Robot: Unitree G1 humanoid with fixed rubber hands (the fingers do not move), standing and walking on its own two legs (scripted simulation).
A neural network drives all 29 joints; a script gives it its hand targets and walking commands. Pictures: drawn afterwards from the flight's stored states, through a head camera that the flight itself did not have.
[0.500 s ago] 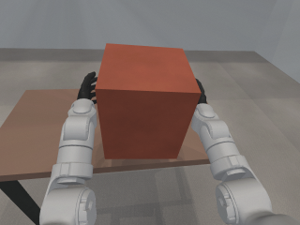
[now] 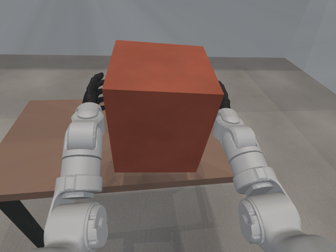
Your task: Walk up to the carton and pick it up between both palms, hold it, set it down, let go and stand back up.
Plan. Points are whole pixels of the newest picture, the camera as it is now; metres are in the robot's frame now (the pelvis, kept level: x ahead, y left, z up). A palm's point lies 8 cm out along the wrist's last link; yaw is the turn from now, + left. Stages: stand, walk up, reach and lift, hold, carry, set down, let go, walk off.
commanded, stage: reach and lift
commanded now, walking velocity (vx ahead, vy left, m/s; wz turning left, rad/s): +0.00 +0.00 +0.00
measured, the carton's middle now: (158, 109) +0.40 -0.01 +0.18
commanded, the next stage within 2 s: hold in 0.36 s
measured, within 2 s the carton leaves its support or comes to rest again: neither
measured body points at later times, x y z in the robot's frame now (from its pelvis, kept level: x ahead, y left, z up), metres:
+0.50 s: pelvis +0.01 +0.00 +0.00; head -0.06 +0.02 +0.44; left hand +0.39 +0.15 +0.22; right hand +0.39 -0.15 +0.20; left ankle +0.01 +0.11 -0.75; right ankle +0.03 -0.11 -0.75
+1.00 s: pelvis +0.00 +0.00 +0.00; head -0.07 +0.02 +0.44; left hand +0.38 +0.15 +0.23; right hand +0.38 -0.15 +0.22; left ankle +0.01 +0.11 -0.75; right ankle +0.03 -0.11 -0.75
